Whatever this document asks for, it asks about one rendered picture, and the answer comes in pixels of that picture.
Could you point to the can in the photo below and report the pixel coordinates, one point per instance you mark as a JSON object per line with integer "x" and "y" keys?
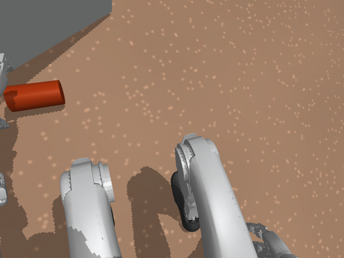
{"x": 34, "y": 95}

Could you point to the left robot hand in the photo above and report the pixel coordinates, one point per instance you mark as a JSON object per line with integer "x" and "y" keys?
{"x": 5, "y": 66}

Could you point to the right robot foot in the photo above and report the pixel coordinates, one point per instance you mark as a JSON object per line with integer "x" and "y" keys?
{"x": 189, "y": 225}

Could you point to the right robot hand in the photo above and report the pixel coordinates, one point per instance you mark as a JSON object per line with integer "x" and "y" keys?
{"x": 273, "y": 246}

